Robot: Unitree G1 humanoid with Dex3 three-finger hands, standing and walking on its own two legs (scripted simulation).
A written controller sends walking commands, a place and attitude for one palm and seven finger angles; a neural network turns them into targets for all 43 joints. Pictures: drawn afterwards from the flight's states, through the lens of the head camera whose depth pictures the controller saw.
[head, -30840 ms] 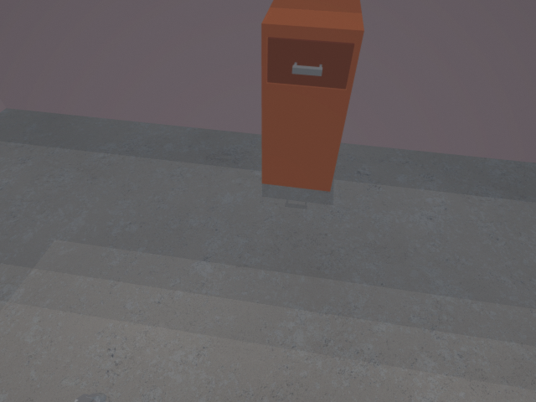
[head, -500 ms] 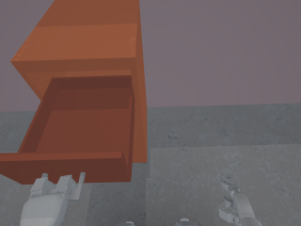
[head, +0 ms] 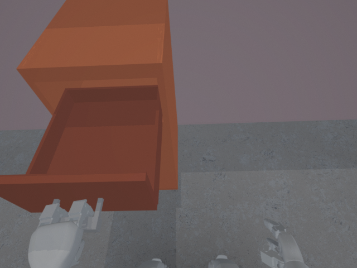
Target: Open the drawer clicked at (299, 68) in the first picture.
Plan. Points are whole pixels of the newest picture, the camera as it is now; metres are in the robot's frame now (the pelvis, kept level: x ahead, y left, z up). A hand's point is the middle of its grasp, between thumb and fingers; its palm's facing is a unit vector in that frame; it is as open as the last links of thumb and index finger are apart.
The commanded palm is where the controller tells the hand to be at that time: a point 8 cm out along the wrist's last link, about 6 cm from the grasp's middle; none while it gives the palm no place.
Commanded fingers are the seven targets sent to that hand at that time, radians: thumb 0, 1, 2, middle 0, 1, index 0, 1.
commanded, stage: open the thumb to release the handle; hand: left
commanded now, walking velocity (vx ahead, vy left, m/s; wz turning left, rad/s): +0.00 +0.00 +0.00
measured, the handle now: (74, 214) +0.22 +0.26 +0.00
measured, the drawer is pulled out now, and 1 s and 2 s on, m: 0.30 0.30 0.30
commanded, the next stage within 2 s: lift the hand off the handle in 0.18 s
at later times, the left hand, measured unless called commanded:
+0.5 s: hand (72, 244) +0.17 +0.25 -0.02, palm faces -0.01 -0.03 -1.00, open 13.8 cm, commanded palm +0.15 +0.25 +0.03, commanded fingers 0.00 -0.50 0.30 -0.30 -1.20 -0.30 -1.20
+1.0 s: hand (66, 235) +0.18 +0.25 +0.01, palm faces -0.01 -0.04 -1.00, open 13.7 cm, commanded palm +0.16 +0.25 +0.06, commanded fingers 0.00 -0.50 0.30 -0.30 -1.20 -0.30 -1.20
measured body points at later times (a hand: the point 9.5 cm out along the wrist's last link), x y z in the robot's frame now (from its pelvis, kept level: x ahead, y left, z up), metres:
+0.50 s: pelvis -0.01 -0.01 +0.00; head +0.05 -0.03 +0.45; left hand +0.16 +0.24 +0.03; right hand +0.19 -0.24 -0.10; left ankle -0.03 +0.12 -0.66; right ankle +0.02 -0.10 -0.66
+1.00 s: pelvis +0.00 -0.01 +0.02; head +0.04 -0.04 +0.47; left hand +0.17 +0.25 +0.06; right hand +0.19 -0.24 -0.09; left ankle -0.03 +0.12 -0.66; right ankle +0.02 -0.10 -0.66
